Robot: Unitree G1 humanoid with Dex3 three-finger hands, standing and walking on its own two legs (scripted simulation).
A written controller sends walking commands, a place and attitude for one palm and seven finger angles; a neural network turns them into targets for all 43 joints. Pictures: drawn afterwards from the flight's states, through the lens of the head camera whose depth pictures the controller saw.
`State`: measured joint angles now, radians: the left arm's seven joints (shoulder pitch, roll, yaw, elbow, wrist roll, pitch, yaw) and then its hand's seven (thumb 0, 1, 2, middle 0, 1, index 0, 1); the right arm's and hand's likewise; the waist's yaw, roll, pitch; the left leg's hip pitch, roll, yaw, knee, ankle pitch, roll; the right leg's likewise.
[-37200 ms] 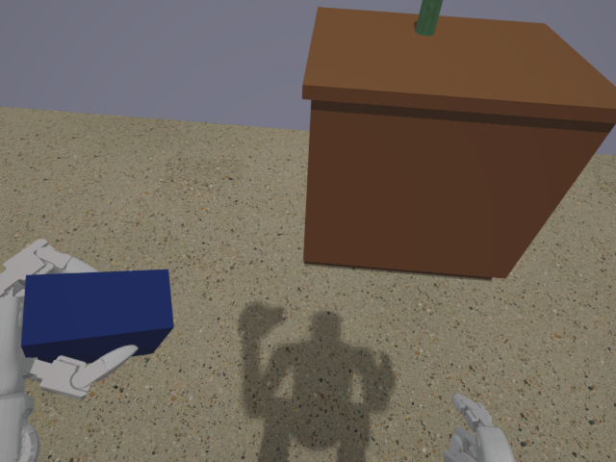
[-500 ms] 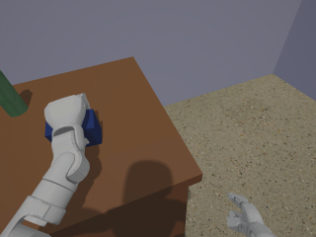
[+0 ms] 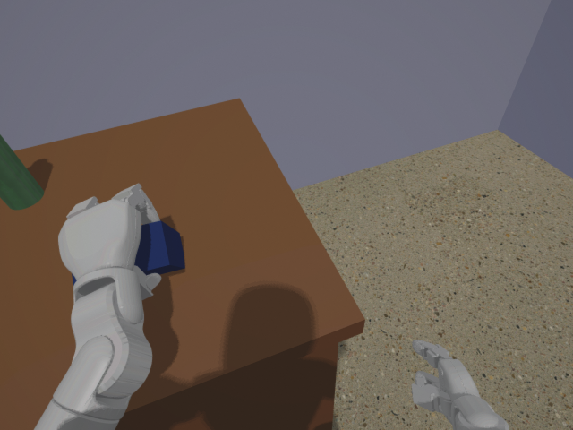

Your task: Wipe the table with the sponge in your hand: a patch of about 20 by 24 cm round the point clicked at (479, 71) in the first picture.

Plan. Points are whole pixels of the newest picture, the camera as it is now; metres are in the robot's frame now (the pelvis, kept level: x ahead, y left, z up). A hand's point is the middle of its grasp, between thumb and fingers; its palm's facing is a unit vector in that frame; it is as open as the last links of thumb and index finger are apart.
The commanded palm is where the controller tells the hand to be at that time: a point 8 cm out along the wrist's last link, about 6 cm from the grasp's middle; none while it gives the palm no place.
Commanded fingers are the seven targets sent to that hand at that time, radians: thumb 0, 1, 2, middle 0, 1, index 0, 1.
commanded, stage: wipe back along the third lane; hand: left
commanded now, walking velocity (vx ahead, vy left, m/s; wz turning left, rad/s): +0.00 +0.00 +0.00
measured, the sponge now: (138, 257) +0.30 +0.26 +0.10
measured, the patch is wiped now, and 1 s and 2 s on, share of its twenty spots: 1.00 1.00 1.00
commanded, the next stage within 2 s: slide back across to the middle lane in 0.42 s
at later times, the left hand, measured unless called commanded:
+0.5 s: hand (141, 280) +0.24 +0.21 +0.14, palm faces +0.33 -0.16 -0.93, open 9.6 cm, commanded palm +0.18 +0.19 +0.15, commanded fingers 0.00 0.10 1.30 -1.20 -1.60 -1.20 -1.60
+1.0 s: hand (127, 286) +0.22 +0.22 +0.15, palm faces +0.27 -0.19 -0.94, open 9.6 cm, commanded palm +0.16 +0.24 +0.18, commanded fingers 0.00 0.10 1.30 -1.20 -1.60 -1.20 -1.60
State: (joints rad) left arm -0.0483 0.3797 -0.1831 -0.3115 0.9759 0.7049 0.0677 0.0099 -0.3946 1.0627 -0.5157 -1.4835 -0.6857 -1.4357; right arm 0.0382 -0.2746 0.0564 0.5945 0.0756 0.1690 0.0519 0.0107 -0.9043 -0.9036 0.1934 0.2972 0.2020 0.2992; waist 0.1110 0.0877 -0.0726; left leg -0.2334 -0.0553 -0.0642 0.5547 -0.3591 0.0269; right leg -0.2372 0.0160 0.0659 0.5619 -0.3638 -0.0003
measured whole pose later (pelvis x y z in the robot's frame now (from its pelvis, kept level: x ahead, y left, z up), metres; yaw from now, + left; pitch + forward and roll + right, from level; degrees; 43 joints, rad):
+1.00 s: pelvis -0.01 -0.03 +0.00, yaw -3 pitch -1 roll +1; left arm 0.23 0.46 -0.05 -0.50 0.80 0.62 0.08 -0.04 -0.46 1.06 -0.61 -1.43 -0.77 -1.43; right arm 0.05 -0.28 0.06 0.61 0.05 0.18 -0.01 0.01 -0.90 -0.90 0.19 0.30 0.20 0.30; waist 0.10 0.10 -0.04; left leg -0.15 -0.01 -0.03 0.51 -0.34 -0.01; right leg -0.19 0.06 0.10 0.56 -0.35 -0.04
